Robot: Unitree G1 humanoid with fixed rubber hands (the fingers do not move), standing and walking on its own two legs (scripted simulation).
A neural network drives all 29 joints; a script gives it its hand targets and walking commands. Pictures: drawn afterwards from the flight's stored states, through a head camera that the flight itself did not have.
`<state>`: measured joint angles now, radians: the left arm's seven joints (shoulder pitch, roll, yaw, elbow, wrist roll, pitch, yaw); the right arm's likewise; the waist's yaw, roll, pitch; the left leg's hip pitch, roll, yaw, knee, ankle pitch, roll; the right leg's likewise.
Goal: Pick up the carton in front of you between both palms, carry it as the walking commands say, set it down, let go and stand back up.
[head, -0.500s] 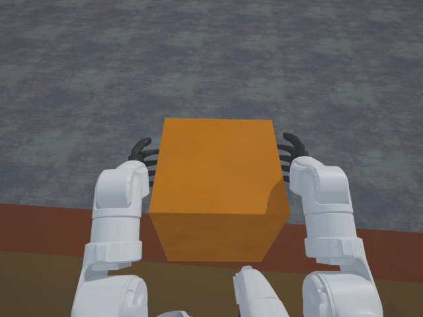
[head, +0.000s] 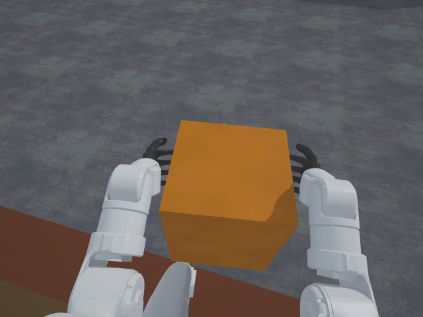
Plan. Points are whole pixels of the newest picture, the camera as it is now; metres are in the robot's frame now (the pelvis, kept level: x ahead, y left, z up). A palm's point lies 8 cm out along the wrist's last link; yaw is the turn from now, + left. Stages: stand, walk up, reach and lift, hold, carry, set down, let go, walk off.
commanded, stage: carry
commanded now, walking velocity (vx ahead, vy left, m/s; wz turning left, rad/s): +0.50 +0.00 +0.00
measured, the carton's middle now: (225, 200) +0.33 +0.03 -0.01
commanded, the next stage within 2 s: none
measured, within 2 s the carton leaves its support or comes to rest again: neither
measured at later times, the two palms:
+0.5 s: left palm (199, 106) +0.71 +0.15 -0.09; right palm (292, 114) +0.69 -0.15 -0.07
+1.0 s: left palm (211, 71) +1.07 +0.16 -0.19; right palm (277, 75) +1.09 -0.14 -0.20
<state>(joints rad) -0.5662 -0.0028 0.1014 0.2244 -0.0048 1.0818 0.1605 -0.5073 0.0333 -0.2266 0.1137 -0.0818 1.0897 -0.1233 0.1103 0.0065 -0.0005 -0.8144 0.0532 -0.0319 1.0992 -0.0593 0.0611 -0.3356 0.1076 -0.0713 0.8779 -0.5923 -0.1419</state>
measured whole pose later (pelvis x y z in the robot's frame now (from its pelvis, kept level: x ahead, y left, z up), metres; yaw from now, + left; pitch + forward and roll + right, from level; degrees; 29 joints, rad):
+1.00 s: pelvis +0.75 +0.00 -0.26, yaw +0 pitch +5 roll +0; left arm -0.49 -0.04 0.15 0.10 0.02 1.06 0.16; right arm -0.47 0.05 -0.19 0.05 -0.06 1.06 -0.14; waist 0.07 0.02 0.01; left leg -0.82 0.06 0.02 0.91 -0.14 0.05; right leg -0.22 0.09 -0.06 0.53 -0.41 -0.11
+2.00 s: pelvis +1.38 -0.04 -0.24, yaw +1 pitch +3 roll +1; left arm -0.12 -0.13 0.07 -0.32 0.11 1.20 0.11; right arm -0.12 0.13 -0.08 -0.35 -0.12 1.20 -0.08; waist 0.01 0.01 -0.15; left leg -0.59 0.11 0.14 0.59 -0.07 -0.01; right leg 0.00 -0.02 -0.20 0.22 -0.28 -0.02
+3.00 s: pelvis +2.01 -0.03 -0.24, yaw +1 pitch +4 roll +1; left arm -0.14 -0.13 0.08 -0.38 0.11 1.20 0.10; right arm -0.14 0.13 -0.08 -0.41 -0.12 1.21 -0.09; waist 0.01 0.01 -0.09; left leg -0.57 0.10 0.16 0.57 -0.06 0.00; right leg 0.03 -0.05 -0.22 0.22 -0.30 0.01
